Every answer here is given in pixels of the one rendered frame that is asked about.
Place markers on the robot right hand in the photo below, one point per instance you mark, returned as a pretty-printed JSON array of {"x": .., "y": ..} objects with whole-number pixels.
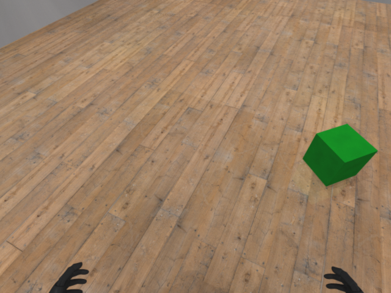
[{"x": 348, "y": 286}]

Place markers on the robot left hand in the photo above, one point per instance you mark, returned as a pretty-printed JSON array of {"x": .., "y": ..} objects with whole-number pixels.
[{"x": 65, "y": 280}]

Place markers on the carton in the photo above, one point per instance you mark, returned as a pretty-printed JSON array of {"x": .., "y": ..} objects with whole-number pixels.
[{"x": 337, "y": 154}]

